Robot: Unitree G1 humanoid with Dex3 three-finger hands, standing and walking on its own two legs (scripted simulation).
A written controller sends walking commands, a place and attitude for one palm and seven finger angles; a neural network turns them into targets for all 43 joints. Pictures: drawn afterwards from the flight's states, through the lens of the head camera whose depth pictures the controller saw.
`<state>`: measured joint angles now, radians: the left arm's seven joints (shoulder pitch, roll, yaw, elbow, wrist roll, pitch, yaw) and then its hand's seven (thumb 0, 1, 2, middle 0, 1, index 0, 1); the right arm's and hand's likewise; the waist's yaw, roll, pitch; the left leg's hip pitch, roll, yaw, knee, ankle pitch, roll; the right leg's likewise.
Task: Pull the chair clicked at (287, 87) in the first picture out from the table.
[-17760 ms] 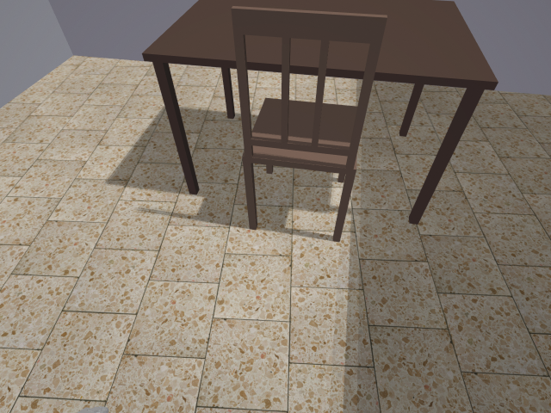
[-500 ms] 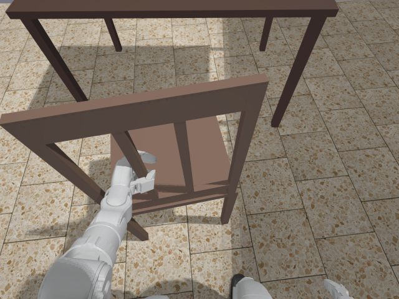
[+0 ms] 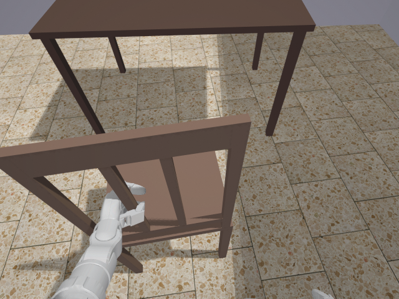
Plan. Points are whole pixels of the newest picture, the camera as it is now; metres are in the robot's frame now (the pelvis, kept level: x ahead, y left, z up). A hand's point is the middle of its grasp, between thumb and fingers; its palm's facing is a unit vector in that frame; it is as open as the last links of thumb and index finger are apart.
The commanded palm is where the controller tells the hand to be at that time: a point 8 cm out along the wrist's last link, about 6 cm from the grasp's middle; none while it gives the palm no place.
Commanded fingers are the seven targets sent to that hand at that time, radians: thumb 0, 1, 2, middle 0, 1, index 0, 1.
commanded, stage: stop walking, hand still on the chair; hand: left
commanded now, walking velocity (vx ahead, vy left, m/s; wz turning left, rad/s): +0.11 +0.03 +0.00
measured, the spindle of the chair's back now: (130, 203) +0.33 +0.18 -0.06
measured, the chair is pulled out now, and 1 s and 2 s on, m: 0.61 0.64 0.64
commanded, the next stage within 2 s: open the thumb and straighten the fingers in 0.58 s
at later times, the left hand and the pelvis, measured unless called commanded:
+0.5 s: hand (134, 226) +0.28 +0.16 -0.07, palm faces +0.03 -0.98 -0.21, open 5.6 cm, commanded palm +0.26 +0.21 -0.05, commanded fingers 0.00 0.90 0.90 -0.50 -1.45 -0.50 -1.45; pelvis +0.01 +0.02 +0.01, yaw -2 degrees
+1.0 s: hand (130, 222) +0.28 +0.17 -0.07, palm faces +0.05 -0.98 -0.19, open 10.2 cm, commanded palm +0.26 +0.22 -0.05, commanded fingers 0.00 -0.55 0.20 -0.32 -0.94 -0.32 -0.94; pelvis +0.02 +0.01 -0.01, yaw +1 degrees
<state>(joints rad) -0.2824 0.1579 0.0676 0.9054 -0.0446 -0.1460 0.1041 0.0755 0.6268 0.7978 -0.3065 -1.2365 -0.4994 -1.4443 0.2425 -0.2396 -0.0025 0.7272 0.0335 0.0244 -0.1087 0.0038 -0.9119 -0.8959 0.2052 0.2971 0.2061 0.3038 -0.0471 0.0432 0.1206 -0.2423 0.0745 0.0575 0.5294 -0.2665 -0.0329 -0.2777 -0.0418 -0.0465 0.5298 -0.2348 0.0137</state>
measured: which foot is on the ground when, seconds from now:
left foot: down 0.00-1.00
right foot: down 0.00-1.00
